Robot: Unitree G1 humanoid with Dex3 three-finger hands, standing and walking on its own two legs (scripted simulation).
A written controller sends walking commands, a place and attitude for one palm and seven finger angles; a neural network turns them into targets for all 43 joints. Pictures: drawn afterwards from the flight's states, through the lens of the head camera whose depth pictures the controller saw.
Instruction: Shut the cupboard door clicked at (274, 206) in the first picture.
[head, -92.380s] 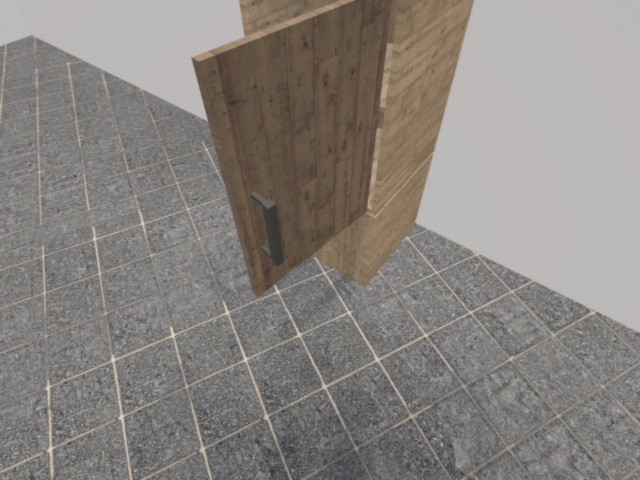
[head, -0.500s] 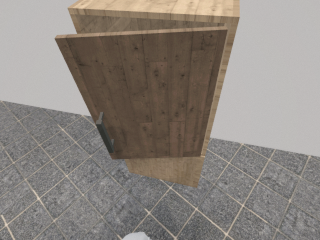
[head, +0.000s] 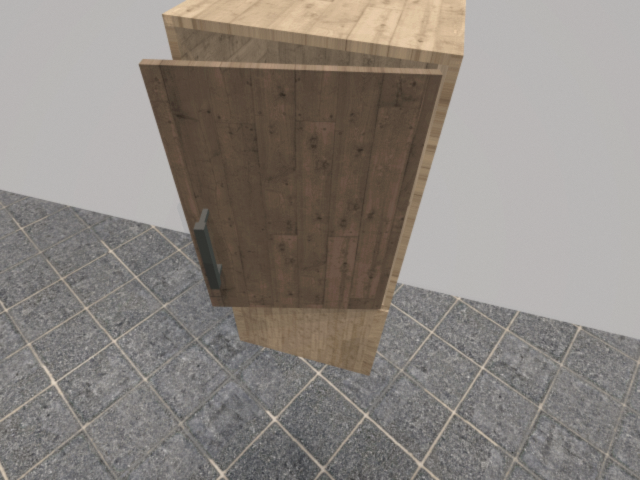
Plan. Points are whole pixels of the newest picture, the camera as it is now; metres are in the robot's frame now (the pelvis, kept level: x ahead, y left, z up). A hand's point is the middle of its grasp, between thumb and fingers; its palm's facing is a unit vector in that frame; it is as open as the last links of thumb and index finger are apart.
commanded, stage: come to a stop and stand still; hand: left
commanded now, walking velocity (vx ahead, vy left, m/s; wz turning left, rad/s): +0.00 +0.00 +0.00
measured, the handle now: (210, 251) +0.54 +0.24 -0.10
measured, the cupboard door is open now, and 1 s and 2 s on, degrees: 15 15 15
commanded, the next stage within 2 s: look again from close up in 0.18 s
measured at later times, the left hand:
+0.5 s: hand out of the picture +0.01 +0.17 -0.18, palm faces +0.03 -0.99 -0.14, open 7.3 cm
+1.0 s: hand (174, 406) +0.23 +0.21 -0.07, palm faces +0.22 -0.96 -0.16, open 7.3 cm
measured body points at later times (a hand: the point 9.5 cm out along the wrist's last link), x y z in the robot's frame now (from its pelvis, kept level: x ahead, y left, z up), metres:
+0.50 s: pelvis +0.02 +0.01 +0.00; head +0.02 +0.03 +0.45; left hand +0.01 +0.22 -0.17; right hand +0.01 -0.20 -0.15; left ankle +0.07 +0.10 -0.74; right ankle +0.04 -0.09 -0.74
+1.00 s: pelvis +0.07 +0.02 +0.00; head +0.08 +0.03 +0.45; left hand +0.21 +0.26 -0.05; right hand +0.14 -0.22 -0.13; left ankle +0.07 +0.10 -0.74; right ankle +0.04 -0.09 -0.73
